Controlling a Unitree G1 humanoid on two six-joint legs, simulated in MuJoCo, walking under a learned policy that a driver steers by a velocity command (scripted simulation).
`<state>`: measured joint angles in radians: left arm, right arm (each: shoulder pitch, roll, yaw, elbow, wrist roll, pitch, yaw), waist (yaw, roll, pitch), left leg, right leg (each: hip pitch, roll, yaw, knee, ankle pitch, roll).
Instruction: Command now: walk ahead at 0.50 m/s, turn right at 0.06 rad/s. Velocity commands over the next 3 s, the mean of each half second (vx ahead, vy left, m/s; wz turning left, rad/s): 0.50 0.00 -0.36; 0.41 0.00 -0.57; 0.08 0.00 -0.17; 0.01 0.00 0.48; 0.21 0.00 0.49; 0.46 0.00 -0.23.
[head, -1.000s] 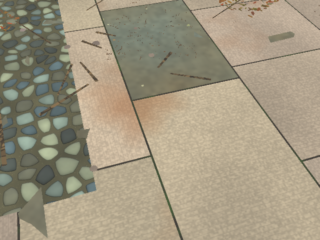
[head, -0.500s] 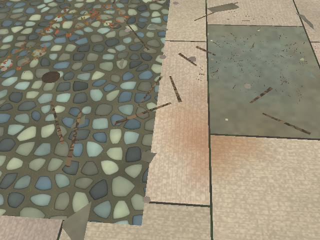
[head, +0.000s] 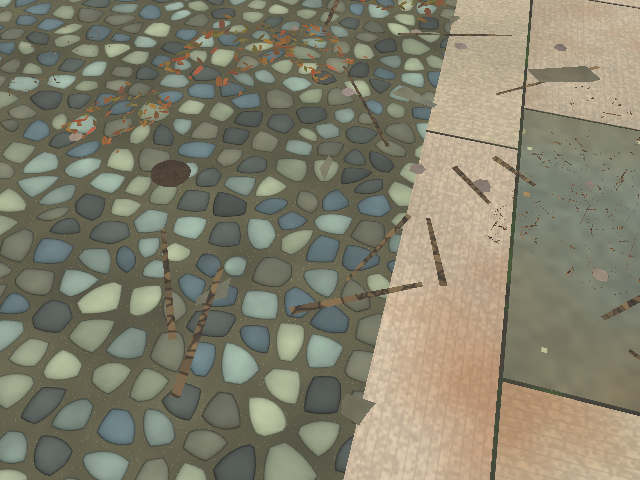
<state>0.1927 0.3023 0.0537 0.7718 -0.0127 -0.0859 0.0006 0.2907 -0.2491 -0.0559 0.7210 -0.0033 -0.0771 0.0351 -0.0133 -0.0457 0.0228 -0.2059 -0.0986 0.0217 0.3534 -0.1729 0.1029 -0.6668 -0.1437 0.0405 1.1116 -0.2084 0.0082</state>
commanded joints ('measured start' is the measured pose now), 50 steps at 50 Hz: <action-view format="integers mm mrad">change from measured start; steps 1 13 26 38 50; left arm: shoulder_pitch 34 -192 44 142 99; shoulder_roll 59 7 100 137 60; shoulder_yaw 18 -4 40 53 38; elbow -37 -160 -178 -131 -212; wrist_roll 1 -7 5 -13 -9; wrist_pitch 13 -8 12 44 118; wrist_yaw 4 -74 -19 11 23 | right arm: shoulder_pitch -15 53 -49 -266 -147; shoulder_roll -133 -170 -139 -153 -160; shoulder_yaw -33 -36 -9 -19 -33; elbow -35 60 -77 -129 -68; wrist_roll -5 3 -15 14 -20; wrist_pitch -32 7 -37 -54 2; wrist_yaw -15 -51 -32 -20 -46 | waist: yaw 20 -65 -14 51 26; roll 89 88 42 -86 197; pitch -26 49 -66 -65 -76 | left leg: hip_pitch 36 362 -426 -201 25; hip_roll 275 350 192 86 363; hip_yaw -132 41 -105 -104 -136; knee -182 -85 767 143 -55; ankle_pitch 379 602 -168 112 528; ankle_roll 135 43 -135 -131 116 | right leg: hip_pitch -51 -129 477 478 38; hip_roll -18 98 -17 27 99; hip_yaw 25 -65 325 386 13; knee -81 -506 -871 -709 30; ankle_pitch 158 195 339 75 -186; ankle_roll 13 -72 -339 -201 63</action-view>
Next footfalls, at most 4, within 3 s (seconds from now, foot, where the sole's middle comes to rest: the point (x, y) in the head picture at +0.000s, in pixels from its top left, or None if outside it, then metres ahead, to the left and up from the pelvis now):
0.36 right None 0.36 -0.16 -0.78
0.80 left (330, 398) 0.66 -0.03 -0.78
1.28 right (452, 442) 0.56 -0.29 -0.78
1.68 left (341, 396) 0.66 -0.06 -0.78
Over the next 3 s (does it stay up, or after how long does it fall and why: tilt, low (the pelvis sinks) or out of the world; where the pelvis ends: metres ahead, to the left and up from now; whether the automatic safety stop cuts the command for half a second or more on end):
stays up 0.90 -0.11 0.00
